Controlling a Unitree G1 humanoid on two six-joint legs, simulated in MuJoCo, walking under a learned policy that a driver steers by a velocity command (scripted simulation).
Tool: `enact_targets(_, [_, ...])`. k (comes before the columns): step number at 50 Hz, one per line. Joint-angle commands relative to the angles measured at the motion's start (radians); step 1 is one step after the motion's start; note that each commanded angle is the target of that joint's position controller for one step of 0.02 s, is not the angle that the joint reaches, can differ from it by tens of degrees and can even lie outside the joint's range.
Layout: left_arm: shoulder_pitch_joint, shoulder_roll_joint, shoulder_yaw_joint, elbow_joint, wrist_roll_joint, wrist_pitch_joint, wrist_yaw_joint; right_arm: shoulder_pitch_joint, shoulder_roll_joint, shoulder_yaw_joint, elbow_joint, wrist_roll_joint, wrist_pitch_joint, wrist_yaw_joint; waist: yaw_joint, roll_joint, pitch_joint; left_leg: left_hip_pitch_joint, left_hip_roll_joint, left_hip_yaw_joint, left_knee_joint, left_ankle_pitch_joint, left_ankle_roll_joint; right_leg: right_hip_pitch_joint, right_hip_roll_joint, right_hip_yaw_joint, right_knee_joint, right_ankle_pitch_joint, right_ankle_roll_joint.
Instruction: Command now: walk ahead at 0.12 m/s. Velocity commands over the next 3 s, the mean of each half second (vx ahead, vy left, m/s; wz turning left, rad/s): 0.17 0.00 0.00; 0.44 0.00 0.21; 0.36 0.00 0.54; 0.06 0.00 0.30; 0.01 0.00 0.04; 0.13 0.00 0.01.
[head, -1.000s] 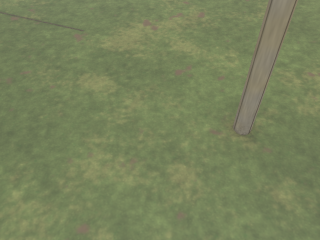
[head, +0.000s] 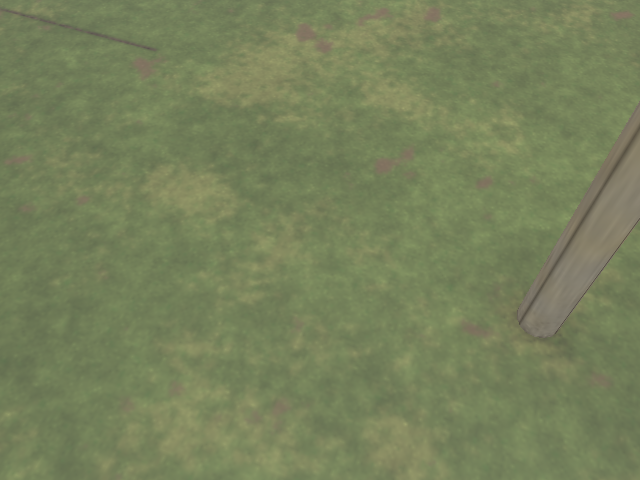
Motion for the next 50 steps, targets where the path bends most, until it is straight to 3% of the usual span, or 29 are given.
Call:
enact_targets(1, [0.12,0.021,-0.001,-0.023,0.011,0.011,0.009,-0.094,-0.145,-0.015,-0.059,-0.003,-0.009,-0.025,0.077,0.145,-0.161,-0.031,0.23,-0.079,-0.102,0.784,0.162,0.195,-0.031,0.006,-0.298,0.164,0.007])
enact_targets(5, [0.05,0.039,-0.003,-0.033,0.008,0.024,-0.007,-0.04,-0.167,-0.014,-0.044,0.009,0.023,-0.037,0.042,0.13,-0.206,0.031,0.249,-0.091,-0.088,0.64,0.158,0.279,0.003,-0.014,-0.487,0.311,0.009])
enact_targets(6, [0.042,0.054,-0.001,-0.037,0.017,0.031,-0.015,-0.047,-0.165,-0.012,-0.046,0.005,0.028,-0.036,0.047,0.129,-0.195,0.015,0.243,-0.093,-0.072,0.557,0.148,0.311,0.009,-0.011,-0.529,0.325,0.001])
enact_targets(8, [0.034,0.078,0.01,-0.038,0.035,0.04,-0.02,-0.046,-0.142,-0.003,-0.042,0.02,0.037,-0.033,0.069,0.099,-0.158,-0.027,0.205,-0.099,-0.019,0.308,0.091,0.393,0.022,-0.019,-0.678,0.426,-0.034])
enact_targets(9, [0.021,0.12,0.018,-0.046,0.043,0.042,-0.018,0.02,-0.118,0.003,-0.03,0.013,0.037,-0.031,0.044,0.032,-0.146,-0.043,0.153,-0.088,0.019,0.121,0.036,0.439,-0.036,0.04,-0.734,0.678,-0.055])
enact_targets(10, [0.004,0.168,0.025,-0.053,0.041,0.047,-0.013,0.136,-0.11,0.001,-0.01,-0.006,0.038,-0.029,-0.036,-0.07,-0.156,-0.087,0.089,-0.067,0.041,-0.117,-0.003,0.503,-0.101,0.095,-0.695,0.833,-0.105])
enact_targets(11, [-0.023,0.124,0.015,-0.046,0.039,0.053,-0.018,0.196,-0.081,0.007,0.006,-0.001,0.049,-0.037,-0.064,-0.137,-0.169,-0.051,0.071,-0.04,0.033,-0.236,-0.027,0.449,-0.126,0.113,-0.706,0.709,-0.155])
enact_targets(12, [-0.041,0.085,0.013,-0.043,0.027,0.056,-0.029,0.155,-0.09,0.007,0.003,0.004,0.062,-0.042,-0.043,-0.105,-0.141,-0.024,0.061,-0.025,0.018,-0.248,-0.034,0.386,-0.081,0.105,-0.735,0.445,-0.134])
enact_targets(14, [-0.034,0.101,0.023,-0.04,0.012,0.057,-0.033,0.088,-0.13,-0.004,-0.014,0.021,0.08,-0.052,-0.007,-0.041,-0.087,-0.074,0.047,-0.012,0.052,-0.38,-0.014,0.328,-0.013,0.071,-0.745,0.047,-0.107])
enact_targets(16, [-0.022,0.105,0.027,-0.039,0.009,0.041,-0.028,0.084,-0.133,-0.006,-0.032,0.028,0.073,-0.054,-0.007,-0.031,-0.043,-0.108,0.07,-0.044,0.053,-0.459,0.021,0.276,-0.01,0.089,-0.754,-0.143,-0.122])
enact_targets(18, [-0.02,0.087,0.026,-0.042,0.005,0.017,-0.028,0.104,-0.128,-0.008,-0.034,0.03,0.045,-0.051,-0.012,-0.029,-0.033,-0.101,0.091,-0.072,0.064,-0.441,0.051,0.255,-0.01,0.098,-0.718,-0.087,-0.14])
enact_targets(20, [-0.032,0.07,0.023,-0.055,0.002,-0.011,-0.037,0.155,-0.145,-0.018,-0.022,0.033,0.019,-0.046,-0.022,0.031,-0.054,-0.045,0.127,-0.135,0.059,-0.38,0.082,0.217,0.02,0.053,-0.604,0.083,-0.137])
enact_targets(22, [-0.092,0.048,0.017,-0.091,0.003,-0.044,-0.053,0.247,-0.191,-0.035,0.005,0.04,0.007,-0.043,-0.05,0.153,-0.067,0.146,0.233,-0.299,0.016,-0.161,0.133,0.028,0.082,-0.061,-0.401,0.318,-0.099])
enact_targets(23, [-0.139,0.05,0.014,-0.114,0.002,-0.059,-0.061,0.275,-0.199,-0.039,0.01,0.039,0.004,-0.041,-0.066,0.166,-0.052,0.236,0.304,-0.371,0.017,-0.01,0.16,-0.099,0.071,-0.087,-0.339,0.335,-0.086])
enact_targets(25, [-0.209,0.01,0.0,-0.139,-0.017,-0.078,-0.078,0.321,-0.156,-0.024,0.019,0.039,0.006,-0.04,-0.08,0.221,0.007,0.41,0.45,-0.507,0.0,0.245,0.23,-0.39,0.041,-0.072,-0.187,-0.208,-0.09])
enact_targets(27, [-0.293,0.0,-0.015,-0.176,-0.03,-0.08,-0.099,0.348,-0.159,-0.021,0.009,0.032,0.022,-0.042,-0.098,0.136,0.028,0.495,0.46,-0.47,0.0,0.278,0.201,-0.516,-0.016,-0.065,-0.208,-0.218,-0.089])
enact_targets(28, [-0.29,0.009,-0.017,-0.18,-0.029,-0.079,-0.107,0.309,-0.179,-0.023,-0.012,0.035,0.032,-0.046,-0.085,0.128,0.01,0.445,0.432,-0.409,-0.02,0.287,0.164,-0.427,-0.02,-0.079,-0.303,-0.099,-0.085])
enact_targets(30, [-0.121,0.011,-0.016,-0.133,-0.025,-0.065,-0.118,0.161,-0.223,-0.026,-0.061,0.027,0.048,-0.048,0.024,0.181,-0.067,0.129,0.317,-0.22,-0.035,0.408,0.096,0.09,0.062,-0.161,-0.472,0.176,-0.084])
enact_targets(32, [0.108,0.085,0.031,-0.05,-0.018,-0.04,-0.103,0.168,-0.227,-0.027,-0.062,0.037,0.04,-0.044,0.135,0.182,-0.162,-0.021,0.221,-0.089,0.113,0.541,0.04,0.514,0.157,-0.215,-0.521,0.328,-0.1])
enact_targets(33, [0.22,0.123,0.053,-0.025,-0.011,-0.028,-0.086,0.159,-0.202,-0.021,-0.061,0.036,0.03,-0.041,0.202,0.154,-0.192,-0.134,0.18,-0.06,0.296,0.472,0.0,0.685,0.105,-0.141,-0.548,0.3,-0.128])
enact_targets(34, [0.315,0.218,0.072,-0.022,0.006,-0.016,-0.058,0.153,-0.13,-0.001,-0.097,0.014,0.023,-0.043,0.21,-0.064,-0.274,-0.25,0.113,-0.036,0.662,0.009,-0.053,0.776,-0.165,0.221,-0.663,0.211,-0.189])
enact_targets(35, [0.334,0.229,0.052,-0.028,0.038,-0.027,-0.059,0.219,-0.036,0.013,-0.107,0.052,0.004,-0.05,0.158,-0.191,-0.361,-0.371,-0.009,-0.192,0.925,-0.429,-0.054,0.819,-0.372,0.714,-0.905,0.18,-0.315])
enact_targets(36, [0.252,0.19,0.04,-0.031,0.025,-0.04,-0.065,0.198,-0.087,-0.005,-0.112,0.088,-0.002,-0.053,0.124,-0.085,-0.239,-0.462,0.037,-0.235,1.013,-0.376,-0.041,0.711,-0.378,0.705,-0.966,0.016,-0.31])
enact_targets(37, [0.156,0.125,0.022,-0.048,0.008,-0.049,-0.069,0.146,-0.109,-0.012,-0.128,0.089,-0.001,-0.054,0.098,-0.031,-0.114,-0.488,0.098,-0.208,0.983,-0.271,-0.014,0.575,-0.339,0.517,-0.97,-0.008,-0.271])
enact_targets(38, [0.082,0.087,0.01,-0.054,0.008,-0.056,-0.075,0.138,-0.106,-0.019,-0.122,0.078,0.009,-0.06,0.063,-0.001,-0.062,-0.441,0.144,-0.185,0.937,-0.187,-0.005,0.464,-0.277,0.362,-0.992,0.049,-0.227])
enact_targets(39, [0.049,0.072,0.01,-0.055,0.018,-0.058,-0.079,0.155,-0.112,-0.034,-0.111,0.067,0.023,-0.067,0.037,-0.025,-0.041,-0.391,0.17,-0.189,0.879,-0.135,0.005,0.403,-0.227,0.243,-1.017,0.107,-0.186])
enact_targets(41, [0.049,0.017,-0.001,-0.039,0.032,-0.062,-0.073,0.205,-0.098,-0.045,-0.092,0.067,0.051,-0.06,0.004,-0.058,-0.057,-0.317,0.185,-0.187,0.816,-0.069,0.013,0.372,-0.168,0.086,-1.038,0.215,-0.151])
enact_targets(46, [0.132,0.076,0.012,0.002,0.04,-0.059,-0.034,0.076,-0.082,-0.057,-0.147,0.055,0.064,-0.05,0.018,-0.019,-0.026,-0.49,0.181,-0.2,0.688,0.078,-0.02,0.449,-0.172,-0.047,-1.063,0.367,-0.16])
enact_targets(50, [0.145,0.089,0.012,0.001,0.04,-0.055,-0.015,-0.032,-0.083,-0.056,-0.199,0.048,0.057,-0.03,0.037,-0.006,-0.007,-0.534,0.171,-0.17,0.52,0.199,-0.047,0.496,-0.178,-0.128,-1.078,0.411,-0.154])
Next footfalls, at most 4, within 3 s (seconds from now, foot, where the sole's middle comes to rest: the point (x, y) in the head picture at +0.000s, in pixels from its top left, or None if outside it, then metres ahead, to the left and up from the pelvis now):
0.18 right None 0.17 -0.14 -0.78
0.68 right None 0.34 -0.17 -0.78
1.26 left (279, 383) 0.62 0.09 -0.78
1.80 right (342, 308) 0.81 -0.06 -0.78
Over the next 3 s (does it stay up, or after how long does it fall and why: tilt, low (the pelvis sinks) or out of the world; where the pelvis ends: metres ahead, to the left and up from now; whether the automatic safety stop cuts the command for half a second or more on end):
stays up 0.73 0.03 -0.01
